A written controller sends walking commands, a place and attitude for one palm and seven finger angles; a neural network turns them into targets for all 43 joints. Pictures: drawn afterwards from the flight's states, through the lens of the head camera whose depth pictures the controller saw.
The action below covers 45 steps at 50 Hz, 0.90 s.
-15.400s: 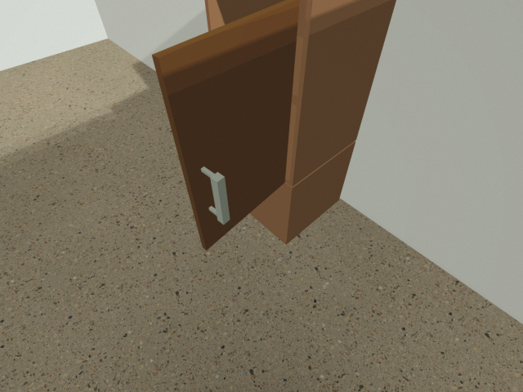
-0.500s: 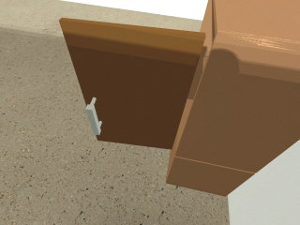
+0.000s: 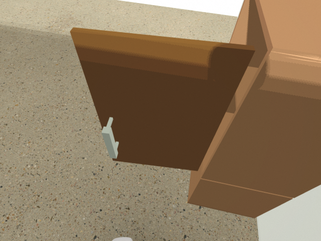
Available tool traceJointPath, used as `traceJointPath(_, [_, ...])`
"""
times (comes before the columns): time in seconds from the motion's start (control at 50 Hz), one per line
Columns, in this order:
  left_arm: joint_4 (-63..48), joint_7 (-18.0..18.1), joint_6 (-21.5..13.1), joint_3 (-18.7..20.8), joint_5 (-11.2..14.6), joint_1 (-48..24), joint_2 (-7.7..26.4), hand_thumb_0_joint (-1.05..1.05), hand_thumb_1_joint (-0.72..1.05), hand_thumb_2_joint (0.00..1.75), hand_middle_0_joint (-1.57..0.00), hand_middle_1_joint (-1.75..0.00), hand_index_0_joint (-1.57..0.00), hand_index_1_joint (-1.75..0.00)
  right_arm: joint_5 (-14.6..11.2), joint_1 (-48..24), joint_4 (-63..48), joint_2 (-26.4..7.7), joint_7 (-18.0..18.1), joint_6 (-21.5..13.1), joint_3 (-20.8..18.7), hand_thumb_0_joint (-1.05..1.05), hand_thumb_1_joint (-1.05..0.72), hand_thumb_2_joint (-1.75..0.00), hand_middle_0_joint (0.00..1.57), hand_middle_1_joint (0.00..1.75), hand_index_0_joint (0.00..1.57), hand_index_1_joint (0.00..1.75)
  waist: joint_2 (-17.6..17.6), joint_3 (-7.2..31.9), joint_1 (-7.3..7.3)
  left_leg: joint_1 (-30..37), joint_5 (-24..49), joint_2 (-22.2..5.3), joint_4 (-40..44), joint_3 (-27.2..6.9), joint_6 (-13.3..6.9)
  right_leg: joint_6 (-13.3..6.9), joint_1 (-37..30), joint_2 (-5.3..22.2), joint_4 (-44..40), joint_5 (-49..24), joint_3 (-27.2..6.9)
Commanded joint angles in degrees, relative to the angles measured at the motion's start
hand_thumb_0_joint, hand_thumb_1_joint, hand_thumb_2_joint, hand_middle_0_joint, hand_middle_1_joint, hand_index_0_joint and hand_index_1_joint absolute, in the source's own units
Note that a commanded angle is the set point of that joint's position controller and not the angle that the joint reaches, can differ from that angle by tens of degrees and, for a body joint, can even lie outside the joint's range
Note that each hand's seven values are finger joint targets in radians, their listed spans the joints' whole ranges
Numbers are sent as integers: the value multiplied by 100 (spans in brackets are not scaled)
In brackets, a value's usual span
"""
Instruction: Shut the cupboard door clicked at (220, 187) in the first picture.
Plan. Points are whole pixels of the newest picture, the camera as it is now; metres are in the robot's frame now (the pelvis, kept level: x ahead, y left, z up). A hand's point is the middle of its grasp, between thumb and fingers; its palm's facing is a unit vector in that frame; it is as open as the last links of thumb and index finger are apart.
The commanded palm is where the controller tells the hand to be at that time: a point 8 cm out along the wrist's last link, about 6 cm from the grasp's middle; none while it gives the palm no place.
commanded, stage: come to a stop and stand still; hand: left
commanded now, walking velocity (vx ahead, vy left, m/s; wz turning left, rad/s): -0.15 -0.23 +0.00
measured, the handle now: (112, 138) +0.42 +0.21 -0.10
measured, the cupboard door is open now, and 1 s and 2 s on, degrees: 95 95 95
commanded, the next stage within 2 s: look again from close up in 1.18 s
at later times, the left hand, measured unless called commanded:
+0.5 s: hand out of the picture +0.02 +0.17 -0.16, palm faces +0.01 -0.98 -0.21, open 7.3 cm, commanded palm none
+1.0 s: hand out of the picture -0.04 +0.18 -0.16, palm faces +0.00 -0.98 -0.22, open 7.3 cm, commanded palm none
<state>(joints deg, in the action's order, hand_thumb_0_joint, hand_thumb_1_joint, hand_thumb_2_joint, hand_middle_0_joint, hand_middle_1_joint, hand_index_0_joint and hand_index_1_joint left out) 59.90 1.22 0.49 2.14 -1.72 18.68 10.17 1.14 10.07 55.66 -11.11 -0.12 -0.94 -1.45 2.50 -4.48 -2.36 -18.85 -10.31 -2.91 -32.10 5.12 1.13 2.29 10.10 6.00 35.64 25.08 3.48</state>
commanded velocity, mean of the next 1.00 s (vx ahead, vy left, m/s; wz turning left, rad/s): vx -0.02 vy -0.03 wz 0.00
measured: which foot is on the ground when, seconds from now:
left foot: down 0.00-0.32, up 0.34-0.50, down 0.52-1.00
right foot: up 0.00-0.28, down 0.30-1.00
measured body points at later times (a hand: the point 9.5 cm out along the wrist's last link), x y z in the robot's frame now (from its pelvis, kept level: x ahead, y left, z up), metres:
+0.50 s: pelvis -0.02 -0.01 +0.01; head +0.00 -0.02 +0.46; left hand +0.02 +0.22 -0.14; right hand +0.01 -0.24 -0.15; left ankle -0.03 +0.11 -0.72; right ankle -0.04 -0.09 -0.72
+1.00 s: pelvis -0.04 +0.01 +0.01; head -0.04 -0.01 +0.46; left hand -0.04 +0.23 -0.14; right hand -0.05 -0.20 -0.16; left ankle -0.03 +0.11 -0.72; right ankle -0.04 -0.09 -0.72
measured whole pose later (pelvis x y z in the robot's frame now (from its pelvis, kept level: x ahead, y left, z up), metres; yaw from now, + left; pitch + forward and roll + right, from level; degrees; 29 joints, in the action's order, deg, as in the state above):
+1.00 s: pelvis -0.04 +0.01 +0.01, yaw -1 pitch -2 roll +0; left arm 62.9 1.9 -1.0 -0.7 -0.8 18.6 7.6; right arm 1.4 18.8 61.5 -8.4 1.1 -0.4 1.0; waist -2.4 -0.6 0.7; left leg -11.4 -15.0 0.5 -28.1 3.5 -1.5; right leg -2.3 11.2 -0.2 28.9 15.9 4.3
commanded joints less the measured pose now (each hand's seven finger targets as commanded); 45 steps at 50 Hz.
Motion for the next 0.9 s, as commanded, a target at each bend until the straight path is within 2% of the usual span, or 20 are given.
traceJointPath(0.0, [-409, 164, 48, 50, 74, 324, 305, 0, 90, 90, -20, -30, -20, -30, 17, 864, -46, -916, 172, -7, -128, 0, -90, -90, 20, 30, 20, 30, -1228, 590, 224, 978, 3801, -1762, 1161, -1357, -1203, -222, 879, -303, 1777, 1179, -198])
traceJointPath(0.04, [-243, 145, 109, 61, 83, 248, 345, 0, 90, 90, -20, -30, -20, -30, 30, 362, -58, -674, 244, 15, -73, 0, -90, -90, 20, 30, 20, 30, -1820, 477, 155, 633, 3582, -1632, 1170, -1305, -1184, -219, 876, -184, 1942, 859, -363])
traceJointPath(0.16, [-455, 8, 172, 90, 64, 76, 335, 0, 90, 90, -20, -30, -20, -30, 69, 263, -136, -915, 275, 140, -257, 0, -90, -90, 20, 30, 20, 30, -1186, 824, 248, 877, 2685, -1564, 1099, -1217, -1208, -219, 854, -430, 1150, 361, -89])
traceJointPath(0.22, [-439, -7, 119, 103, 49, 389, 297, 0, 90, 90, -20, -30, -20, -30, 46, 63, -189, -891, 252, 183, -274, 0, -90, -90, 20, 30, 20, 30, -852, 926, 59, 437, 1545, -1352, 869, -980, -935, -250, 87, -471, -203, -622, 12])
traceJointPath(0.24, [-424, -2, 97, 122, 15, 465, 368, 0, 90, 90, -20, -30, -20, -30, 22, 71, -196, -762, 222, 204, -271, 0, -90, -90, 20, 30, 20, 30, -537, 866, 31, 25, 658, -1070, 702, -836, -717, -260, -295, -418, -795, -1042, -110])
traceJointPath(0.28, [-528, 31, -8, 138, -43, 215, 927, 0, 90, 90, -20, -30, -20, -30, -46, 21, -310, -79, 141, 261, -121, 0, -90, -90, 20, 30, 20, 30, 1353, 362, 122, -558, -1402, 59, -327, -27, -81, -803, 221, 969, -2070, -1355, -1749])
traceJointPath(0.3, [-611, 33, -26, 102, -12, 17, 935, 0, 90, 90, -20, -30, -20, -30, -22, -106, -319, -153, 116, 285, -121, 0, -90, -90, 20, 30, 20, 30, 983, 306, 64, -296, -1746, 65, -854, -239, -80, -1185, 719, 1223, -2174, -1356, -1777])
traceJointPath(0.32, [-668, 48, -52, 95, -28, -233, 836, 0, 90, 90, -20, -30, -20, -30, -6, -56, -241, -125, 94, 296, -134, 0, -90, -90, 20, 30, 20, 30, 819, 336, 172, -230, -1635, 60, -1200, -353, -101, -1267, 815, 985, -2078, -1467, -1539])
traceJointPath(0.42, [-516, 66, -140, 44, 30, -223, 635, 0, 90, 90, -20, -30, -20, -30, -41, 267, 140, -8, 123, 228, -43, 0, -90, -90, 20, 30, 20, 30, 473, 315, 209, -57, -1215, 82, -729, -262, -9, -1219, 141, 583, -1532, -3205, -937])
traceJointPath(0.48, [-337, 62, -160, 20, 96, -164, 584, 0, 90, 90, -20, -30, -20, -30, -47, 581, 432, 92, 164, 112, 25, 0, -90, -90, 20, 30, 20, 30, 103, 370, 255, 866, -4, 48, 845, -284, 0, -903, 165, 328, -1210, -2914, -760])
traceJointPath(0.52, [-259, 61, -151, -25, 136, -30, 384, 0, 90, 90, -20, -30, -20, -30, -5, 645, 529, -126, 217, 15, 61, 0, -90, -90, 20, 30, 20, 30, -726, 395, 121, 1064, 1492, -485, 1014, -768, -206, -563, 175, -8, -1098, -2434, -628])
traceJointPath(0.54, [-216, 72, -145, -29, 122, -5, 339, 0, 90, 90, -20, -30, -20, -30, 1, 617, 556, -166, 232, 24, 69, 0, -90, -90, 20, 30, 20, 30, -659, 415, 82, 979, 1480, -560, 947, -721, -230, -495, 35, -36, -1250, -2186, -630])
traceJointPath(0.58, [-19, 52, -118, -40, 148, -34, 418, 0, 90, 90, -20, -30, -20, -30, -30, 498, 679, -51, 251, 9, 128, 0, -90, -90, 20, 30, 20, 30, -1195, 174, 38, 657, 1050, -480, 1219, -793, -280, -420, -231, -44, -1389, -1944, -555])
traceJointPath(0.7, [221, 25, -136, -120, 137, 53, 327, 0, 90, 90, -20, -30, -20, -30, -25, 779, 769, -34, 239, 58, 145, 0, -90, -90, 20, 30, 20, 30, -255, -127, 140, 715, -125, -263, 1422, -638, -189, -475, 41, 24, -1959, -1184, -711])
traceJointPath(0.72, [399, 295, -325, -145, 27, 585, 477, 0, 90, 90, -20, -30, -20, -30, -83, 275, 490, -405, 175, -62, 64, 0, -90, -90, 20, 30, 20, 30, -567, -20, -18, 504, 78, -245, 25, -362, -51, -173, 79, 443, -1648, -4236, -1093])
traceJointPath(0.74, [93, 267, -378, -100, 81, 251, 805, 0, 90, 90, -20, -30, -20, -30, -77, 770, 311, -10, 140, 1, 96, 0, -90, -90, 20, 30, 20, 30, -402, 697, 401, 485, -818, -51, -46, -498, -98, -491, -279, 760, -1598, -3622, -1333])
traceJointPath(0.76, [13, 211, -381, -121, 94, 53, 712, 0, 90, 90, -20, -30, -20, -30, -62, 856, 367, -29, 138, 7, 83, 0, -90, -90, 20, 30, 20, 30, -524, 637, 408, 653, -832, -52, 96, -486, -119, -740, 0, 685, -1674, -2663, -1211])
traceJointPath(0.78, [6, 186, -421, -116, 74, -43, 681, 0, 90, 90, -20, -30, -20, -30, -27, 1044, 387, 53, 115, -21, 127, 0, -90, -90, 20, 30, 20, 30, -460, 821, 469, 856, -378, -23, 277, -422, -106, -864, -36, 576, -1597, -2804, -1016])
traceJointPath(0.82, [-25, 182, -389, -140, 98, -49, 482, 0, 90, 90, -20, -30, -20, -30, -28, 1221, 384, -58, 113, -49, 120, 0, -90, -90, 20, 30, 20, 30, 4, 611, 500, 878, -109, -134, 450, -576, -173, -781, 257, 305, -1528, -1818, -820])
traceJointPath(0.88, [15, 129, -288, -190, 100, 26, 308, 0, 90, 90, -20, -30, -20, -30, -10, 1133, 363, -70, 128, -76, 157, 0, -90, -90, 20, 30, 20, 30, -331, -200, 351, 450, -168, -218, 936, -773, -277, -675, 625, 22, -1541, -802, -710])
